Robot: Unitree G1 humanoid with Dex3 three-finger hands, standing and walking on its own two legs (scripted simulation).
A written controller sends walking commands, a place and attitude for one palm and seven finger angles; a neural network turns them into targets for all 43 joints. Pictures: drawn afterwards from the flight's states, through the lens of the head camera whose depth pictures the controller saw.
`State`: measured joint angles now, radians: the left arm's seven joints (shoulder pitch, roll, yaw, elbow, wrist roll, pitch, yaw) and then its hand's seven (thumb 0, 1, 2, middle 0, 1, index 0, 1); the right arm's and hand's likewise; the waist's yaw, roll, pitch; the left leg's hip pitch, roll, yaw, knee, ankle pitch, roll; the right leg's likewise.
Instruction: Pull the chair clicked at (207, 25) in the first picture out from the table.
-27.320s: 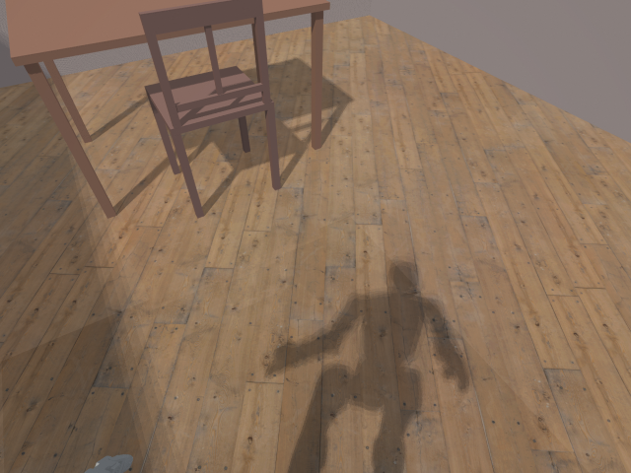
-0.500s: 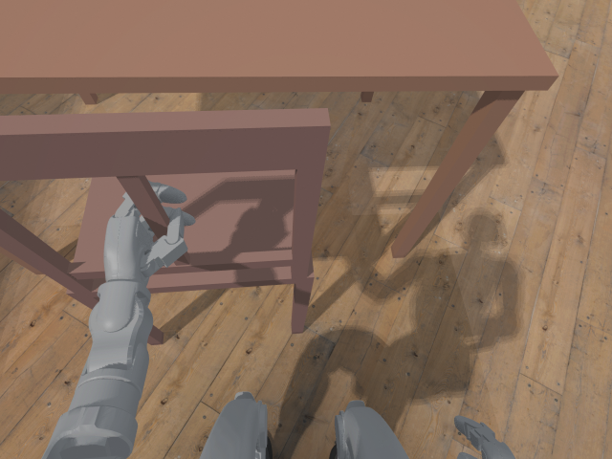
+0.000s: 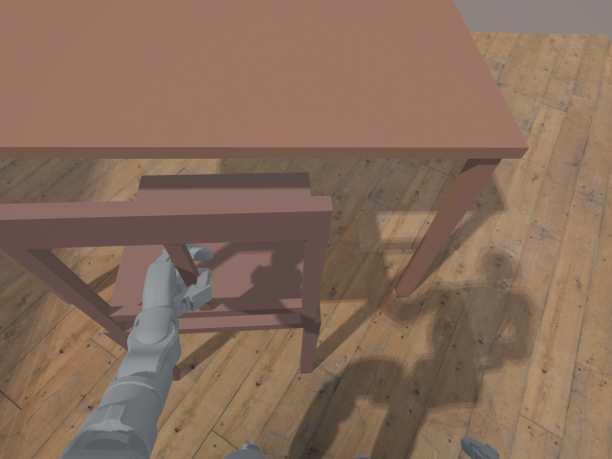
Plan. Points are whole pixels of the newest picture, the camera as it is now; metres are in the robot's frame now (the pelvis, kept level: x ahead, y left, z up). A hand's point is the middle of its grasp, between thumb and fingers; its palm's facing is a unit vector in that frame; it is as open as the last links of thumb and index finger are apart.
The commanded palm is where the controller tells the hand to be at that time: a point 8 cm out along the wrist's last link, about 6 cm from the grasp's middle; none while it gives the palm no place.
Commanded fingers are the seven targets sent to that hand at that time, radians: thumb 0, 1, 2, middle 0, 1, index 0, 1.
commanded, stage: step backward, pulling the chair out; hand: left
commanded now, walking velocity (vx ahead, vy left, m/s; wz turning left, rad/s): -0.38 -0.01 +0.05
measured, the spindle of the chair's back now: (191, 278) +0.38 +0.19 -0.07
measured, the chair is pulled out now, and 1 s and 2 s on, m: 0.04 0.17 0.23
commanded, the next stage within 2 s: none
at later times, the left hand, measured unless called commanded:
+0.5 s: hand (211, 345) +0.27 +0.14 -0.05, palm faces +0.02 -0.99 -0.14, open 5.1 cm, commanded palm +0.26 +0.19 -0.05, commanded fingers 0.00 0.90 0.90 -0.50 -1.45 -0.50 -1.45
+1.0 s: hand (216, 381) +0.22 +0.12 -0.05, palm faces -0.01 -0.99 -0.17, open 5.2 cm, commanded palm +0.21 +0.17 -0.04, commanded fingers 0.00 0.90 0.90 -0.50 -1.45 -0.50 -1.45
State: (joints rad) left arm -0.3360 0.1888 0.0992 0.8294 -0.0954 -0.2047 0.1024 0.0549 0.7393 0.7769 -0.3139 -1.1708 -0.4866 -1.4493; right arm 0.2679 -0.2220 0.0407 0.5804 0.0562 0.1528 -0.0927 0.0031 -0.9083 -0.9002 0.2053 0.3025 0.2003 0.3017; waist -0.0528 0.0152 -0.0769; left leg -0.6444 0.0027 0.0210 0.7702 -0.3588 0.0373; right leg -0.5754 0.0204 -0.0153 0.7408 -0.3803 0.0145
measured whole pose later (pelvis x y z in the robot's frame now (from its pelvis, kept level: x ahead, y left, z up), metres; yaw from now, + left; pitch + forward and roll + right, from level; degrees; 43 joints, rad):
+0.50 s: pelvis -0.06 +0.00 +0.02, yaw -1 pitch +4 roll -1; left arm -0.32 0.19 0.04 0.90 -0.09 -0.24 0.07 0.03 0.73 0.76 -0.30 -1.15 -0.50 -1.45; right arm 0.24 -0.21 0.02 0.64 0.04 0.13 -0.11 0.00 -0.91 -0.90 0.20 0.30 0.20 0.30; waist -0.06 0.02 0.07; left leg -0.48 0.01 0.05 0.60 -0.20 0.04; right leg -0.43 0.03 0.01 0.59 -0.23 0.00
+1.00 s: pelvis -0.11 +0.00 +0.01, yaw +0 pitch +2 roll +0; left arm -0.42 0.16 -0.03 1.01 -0.05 -0.24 0.09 0.03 0.69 0.79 -0.31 -1.18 -0.50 -1.45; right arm 0.23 -0.24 0.00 0.73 0.03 0.01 -0.12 0.00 -0.91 -0.90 0.20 0.30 0.20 0.30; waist -0.04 -0.02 0.10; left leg -0.43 -0.02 0.01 0.61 -0.22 0.02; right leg -0.47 -0.01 0.00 0.60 -0.17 0.00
